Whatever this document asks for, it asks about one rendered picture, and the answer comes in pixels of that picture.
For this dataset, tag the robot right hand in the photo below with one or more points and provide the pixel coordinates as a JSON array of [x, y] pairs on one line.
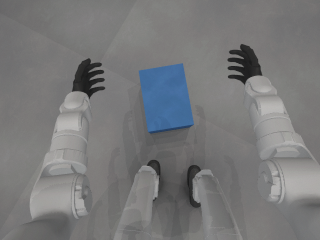
[[250, 64]]

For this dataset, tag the robot left forearm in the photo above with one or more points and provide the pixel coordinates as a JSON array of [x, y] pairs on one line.
[[69, 142]]

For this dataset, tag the robot right upper arm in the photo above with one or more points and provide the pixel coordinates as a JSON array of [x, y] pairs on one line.
[[292, 184]]

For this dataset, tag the left robot foot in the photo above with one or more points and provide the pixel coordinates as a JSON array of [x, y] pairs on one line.
[[156, 166]]

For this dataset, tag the right robot foot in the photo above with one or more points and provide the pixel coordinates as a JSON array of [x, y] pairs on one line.
[[192, 171]]

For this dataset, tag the carton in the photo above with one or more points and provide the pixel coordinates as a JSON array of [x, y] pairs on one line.
[[166, 99]]

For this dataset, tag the robot left upper arm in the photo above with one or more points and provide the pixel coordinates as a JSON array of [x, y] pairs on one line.
[[58, 203]]

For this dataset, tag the robot right forearm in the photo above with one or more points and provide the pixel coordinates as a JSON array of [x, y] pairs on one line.
[[276, 137]]

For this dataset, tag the robot left hand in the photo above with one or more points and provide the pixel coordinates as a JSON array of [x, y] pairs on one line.
[[82, 82]]

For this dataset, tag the robot foot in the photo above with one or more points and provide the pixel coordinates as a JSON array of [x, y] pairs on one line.
[[156, 166], [192, 171]]

